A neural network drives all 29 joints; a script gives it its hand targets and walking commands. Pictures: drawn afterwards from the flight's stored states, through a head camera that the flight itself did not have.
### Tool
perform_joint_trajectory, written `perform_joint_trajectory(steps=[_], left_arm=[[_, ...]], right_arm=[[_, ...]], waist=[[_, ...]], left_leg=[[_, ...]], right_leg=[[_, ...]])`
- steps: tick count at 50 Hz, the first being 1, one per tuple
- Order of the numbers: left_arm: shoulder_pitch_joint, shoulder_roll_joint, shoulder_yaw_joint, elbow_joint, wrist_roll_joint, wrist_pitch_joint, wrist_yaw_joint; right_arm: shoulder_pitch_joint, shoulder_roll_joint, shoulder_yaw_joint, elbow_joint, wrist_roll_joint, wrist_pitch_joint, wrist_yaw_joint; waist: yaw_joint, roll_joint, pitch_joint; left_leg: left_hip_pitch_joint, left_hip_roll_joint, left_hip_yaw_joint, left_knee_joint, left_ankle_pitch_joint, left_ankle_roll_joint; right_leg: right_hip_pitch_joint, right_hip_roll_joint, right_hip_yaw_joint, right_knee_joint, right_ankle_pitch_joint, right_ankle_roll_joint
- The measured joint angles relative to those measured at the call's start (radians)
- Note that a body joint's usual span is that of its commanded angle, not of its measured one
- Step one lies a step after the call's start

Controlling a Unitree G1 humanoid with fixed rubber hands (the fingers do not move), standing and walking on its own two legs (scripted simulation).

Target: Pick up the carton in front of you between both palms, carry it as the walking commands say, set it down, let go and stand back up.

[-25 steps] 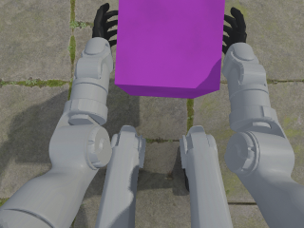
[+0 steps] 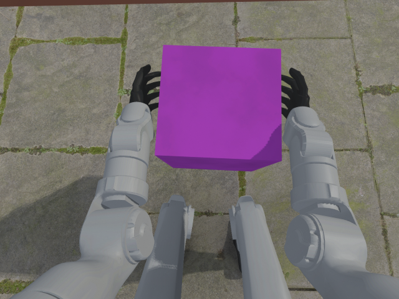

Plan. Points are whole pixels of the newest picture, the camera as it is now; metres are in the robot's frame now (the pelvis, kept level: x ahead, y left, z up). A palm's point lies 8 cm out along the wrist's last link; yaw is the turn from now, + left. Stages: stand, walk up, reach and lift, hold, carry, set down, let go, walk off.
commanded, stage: reach and lift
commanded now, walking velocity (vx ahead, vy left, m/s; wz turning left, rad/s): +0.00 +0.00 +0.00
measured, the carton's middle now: (216, 120) +0.46 -0.01 -0.12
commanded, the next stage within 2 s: hold in 1.98 s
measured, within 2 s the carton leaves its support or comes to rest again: neither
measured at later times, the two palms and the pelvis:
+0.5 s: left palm (103, 92) +0.41 +0.14 +0.11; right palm (346, 96) +0.41 -0.16 +0.11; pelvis +0.05 +0.00 +0.14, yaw +0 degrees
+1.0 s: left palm (9, 60) +0.37 +0.15 +0.25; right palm out of the picture +0.37 -0.15 +0.25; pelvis +0.08 +0.00 +0.23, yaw +0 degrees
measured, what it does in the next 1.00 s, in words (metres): rises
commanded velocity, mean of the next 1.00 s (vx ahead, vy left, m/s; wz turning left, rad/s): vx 0.00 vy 0.00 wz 0.00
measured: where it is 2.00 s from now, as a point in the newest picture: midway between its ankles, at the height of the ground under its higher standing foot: (208, 255)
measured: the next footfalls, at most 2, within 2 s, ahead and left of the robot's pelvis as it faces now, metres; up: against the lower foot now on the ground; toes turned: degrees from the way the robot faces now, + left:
none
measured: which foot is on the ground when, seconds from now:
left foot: down 0.00-1.00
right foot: down 0.00-1.00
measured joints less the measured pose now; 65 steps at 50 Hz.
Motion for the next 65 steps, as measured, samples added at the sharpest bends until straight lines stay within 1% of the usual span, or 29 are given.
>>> perform_joint_trajectory(steps=[14, 22, 28, 37, 47, 52, 56, 65], left_arm=[[0.216, -0.054, -0.016, 0.008, 0.012, -0.047, 0.0], [0.34, -0.081, -0.037, -0.019, 0.019, -0.062, -0.005], [0.434, -0.097, -0.059, -0.051, 0.021, -0.057, -0.009], [0.566, -0.113, -0.103, -0.121, 0.022, 0.001, -0.015], [0.669, -0.13, -0.145, -0.253, 0.042, 0.14, -0.032], [0.646, -0.136, -0.133, -0.257, 0.086, 0.202, -0.05], [0.608, -0.144, -0.103, -0.236, 0.117, 0.223, -0.063], [0.572, -0.143, -0.096, -0.25, 0.122, 0.227, -0.066]], right_arm=[[0.204, 0.045, 0.03, 0.026, -0.003, -0.049, 0.004], [0.322, 0.069, 0.053, 0.006, -0.01, -0.066, 0.011], [0.413, 0.086, 0.079, -0.022, -0.014, -0.061, 0.014], [0.542, 0.107, 0.124, -0.094, -0.024, 0.0, 0.017], [0.644, 0.127, 0.167, -0.227, -0.046, 0.141, 0.031], [0.623, 0.134, 0.152, -0.231, -0.09, 0.201, 0.05], [0.587, 0.141, 0.122, -0.212, -0.121, 0.222, 0.062], [0.55, 0.137, 0.117, -0.223, -0.126, 0.225, 0.068]], waist=[[-0.001, 0.001, -0.029], [-0.002, 0.0, -0.015], [0.001, 0.0, 0.005], [0.006, 0.001, 0.039], [0.007, 0.001, 0.082], [0.009, 0.0, 0.113], [0.01, 0.0, 0.145], [0.009, 0.0, 0.186]], left_leg=[[0.396, 0.01, -0.015, -0.271, 0.021, 0.018], [0.64, 0.018, -0.026, -0.454, 0.058, 0.027], [0.843, 0.027, -0.032, -0.605, 0.092, 0.033], [1.169, 0.045, -0.039, -0.852, 0.16, 0.041], [1.495, 0.061, -0.048, -1.082, 0.237, 0.047], [1.577, 0.064, -0.049, -1.123, 0.257, 0.048], [1.588, 0.063, -0.048, -1.116, 0.26, 0.048], [1.582, 0.063, -0.042, -1.111, 0.268, 0.047]], right_leg=[[0.396, -0.011, 0.014, -0.271, 0.02, -0.016], [0.641, -0.021, 0.02, -0.454, 0.056, -0.026], [0.843, -0.029, 0.026, -0.604, 0.09, -0.033], [1.168, -0.042, 0.036, -0.849, 0.158, -0.043], [1.496, -0.058, 0.037, -1.079, 0.234, -0.051], [1.578, -0.062, 0.036, -1.122, 0.254, -0.052], [1.589, -0.062, 0.036, -1.114, 0.257, -0.051], [1.582, -0.063, 0.037, -1.109, 0.266, -0.048]])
